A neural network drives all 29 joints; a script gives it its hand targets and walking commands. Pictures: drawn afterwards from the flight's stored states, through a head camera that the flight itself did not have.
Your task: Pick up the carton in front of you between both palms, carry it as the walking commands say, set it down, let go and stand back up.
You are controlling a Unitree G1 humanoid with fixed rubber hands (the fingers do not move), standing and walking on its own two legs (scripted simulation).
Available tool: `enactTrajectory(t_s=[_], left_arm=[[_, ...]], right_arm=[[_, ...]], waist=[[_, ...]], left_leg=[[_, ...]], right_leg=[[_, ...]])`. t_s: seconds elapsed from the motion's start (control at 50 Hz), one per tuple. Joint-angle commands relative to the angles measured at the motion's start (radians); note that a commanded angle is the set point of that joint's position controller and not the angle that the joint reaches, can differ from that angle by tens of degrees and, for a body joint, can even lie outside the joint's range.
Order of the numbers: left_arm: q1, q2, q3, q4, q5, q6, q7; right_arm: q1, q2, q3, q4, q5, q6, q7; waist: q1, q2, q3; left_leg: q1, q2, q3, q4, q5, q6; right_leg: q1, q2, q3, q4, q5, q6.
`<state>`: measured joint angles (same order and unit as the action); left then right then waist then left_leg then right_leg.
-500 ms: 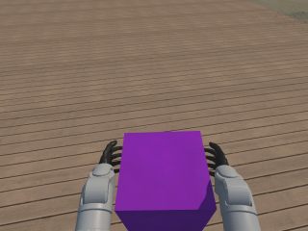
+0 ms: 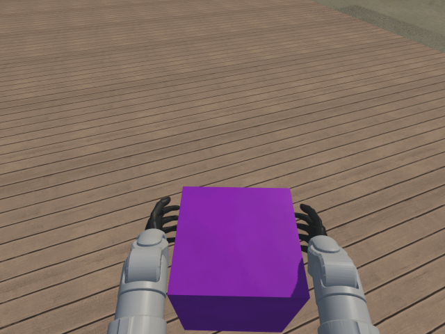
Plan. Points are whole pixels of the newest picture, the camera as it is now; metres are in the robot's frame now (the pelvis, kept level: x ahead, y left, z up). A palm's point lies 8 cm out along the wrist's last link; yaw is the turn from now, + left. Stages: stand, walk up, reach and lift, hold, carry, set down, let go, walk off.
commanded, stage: set down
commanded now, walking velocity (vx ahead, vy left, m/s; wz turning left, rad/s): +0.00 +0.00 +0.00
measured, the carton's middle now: (234, 262) +0.29 +0.00 -0.05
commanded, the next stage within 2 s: none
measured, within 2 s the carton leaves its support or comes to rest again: neither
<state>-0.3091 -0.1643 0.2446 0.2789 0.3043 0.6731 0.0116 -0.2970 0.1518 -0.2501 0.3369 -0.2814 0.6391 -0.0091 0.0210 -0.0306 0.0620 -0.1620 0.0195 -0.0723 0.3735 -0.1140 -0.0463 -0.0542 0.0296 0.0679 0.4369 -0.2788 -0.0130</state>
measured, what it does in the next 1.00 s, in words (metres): lowers itself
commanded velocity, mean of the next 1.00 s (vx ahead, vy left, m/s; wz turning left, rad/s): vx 0.00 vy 0.00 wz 0.00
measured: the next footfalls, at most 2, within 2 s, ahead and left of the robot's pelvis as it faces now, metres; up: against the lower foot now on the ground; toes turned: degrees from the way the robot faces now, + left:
none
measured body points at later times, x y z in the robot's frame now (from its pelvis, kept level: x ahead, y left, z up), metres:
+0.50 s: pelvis -0.05 +0.03 -0.09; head +0.17 +0.04 +0.31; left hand +0.33 +0.18 -0.17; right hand +0.37 -0.12 -0.17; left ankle +0.07 +0.15 -0.74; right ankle -0.02 -0.11 -0.74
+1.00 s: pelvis -0.06 +0.01 -0.21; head +0.20 +0.01 +0.16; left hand +0.36 +0.20 -0.31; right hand +0.42 -0.10 -0.32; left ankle +0.07 +0.15 -0.74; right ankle -0.02 -0.11 -0.74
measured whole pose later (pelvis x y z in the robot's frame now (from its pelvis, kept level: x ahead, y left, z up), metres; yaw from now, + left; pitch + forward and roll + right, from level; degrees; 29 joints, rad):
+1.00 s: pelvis -0.06 +0.01 -0.21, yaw -2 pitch +47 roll +0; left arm -0.74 -0.17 0.55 0.49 0.25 0.21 0.07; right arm -0.92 -0.03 -0.30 0.82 -0.20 0.21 -0.03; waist 0.09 -0.06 -0.24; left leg -1.87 -0.05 -0.12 1.40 -0.35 -0.09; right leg -1.78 0.14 0.10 1.51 -0.56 0.03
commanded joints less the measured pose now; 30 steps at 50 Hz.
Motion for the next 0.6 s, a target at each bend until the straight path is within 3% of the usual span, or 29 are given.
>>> enactTrajectory(t_s=[0.0,0.1,0.16,0.2,0.26,0.34,0.44,0.5,0.58], left_arm=[[-0.454,-0.947,-0.375,0.122,-0.150,-0.051,-0.197],[-0.572,-0.923,-0.178,0.285,-0.044,-0.118,-0.178],[-0.559,-0.846,-0.081,0.314,0.012,-0.187,-0.147],[-0.541,-0.808,-0.050,0.317,0.032,-0.247,-0.126],[-0.558,-0.821,-0.090,0.317,0.016,-0.353,-0.104],[-0.657,-0.906,-0.232,0.297,-0.042,-0.480,-0.078],[-0.762,-0.955,-0.402,0.181,-0.112,-0.532,-0.056],[-0.790,-0.936,-0.439,0.149,-0.127,-0.513,-0.063],[-0.843,-0.920,-0.417,0.173,-0.123,-0.466,-0.098]], right_arm=[[-0.685,0.833,0.462,0.087,0.196,-0.081,0.300],[-0.756,0.723,0.172,0.323,0.024,-0.187,0.312],[-0.736,0.606,0.049,0.375,-0.057,-0.259,0.291],[-0.722,0.547,0.022,0.387,-0.082,-0.314,0.280],[-0.733,0.529,0.054,0.403,-0.068,-0.409,0.278],[-0.824,0.616,0.205,0.401,0.019,-0.520,0.289],[-0.916,0.700,0.410,0.306,0.140,-0.558,0.282],[-0.941,0.736,0.460,0.287,0.172,-0.533,0.272],[-0.966,0.795,0.445,0.333,0.163,-0.477,0.267]], waist=[[0.075,0.025,-0.151],[0.032,0.042,-0.135],[0.023,0.047,-0.158],[0.019,0.044,-0.217],[0.006,0.045,-0.366],[0.003,0.032,-0.648],[0.022,0.015,-1.047],[0.036,-0.004,-1.126],[0.058,-0.030,-1.062]], left_leg=[[0.211,-0.131,0.044,0.011,-0.044,0.042],[0.179,-0.106,0.024,0.071,-0.129,0.015],[0.090,-0.102,0.014,0.133,-0.067,0.005],[0.026,-0.103,0.010,0.187,0.003,0.002],[-0.024,-0.108,0.003,0.279,0.104,-0.004],[-0.029,-0.118,-0.011,0.443,0.235,-0.009],[-0.083,-0.130,0.008,0.614,0.336,-0.007],[-0.239,-0.143,0.046,0.670,0.226,-0.006],[-0.504,-0.158,0.099,0.721,0.031,-0.005]], right_leg=[[-0.265,0.045,0.004,-0.108,-0.057,-0.014],[-0.456,0.064,-0.009,-0.011,-0.128,-0.051],[-0.569,0.072,-0.010,0.054,-0.090,-0.058],[-0.641,0.082,-0.015,0.106,-0.054,-0.052],[-0.762,0.103,-0.029,0.204,-0.015,-0.043],[-0.957,0.119,-0.038,0.346,0.023,-0.035],[-1.087,0.139,-0.050,0.500,0.088,-0.005],[-1.120,0.147,-0.060,0.560,0.048,0.011],[-1.161,0.148,-0.061,0.600,-0.044,0.025]])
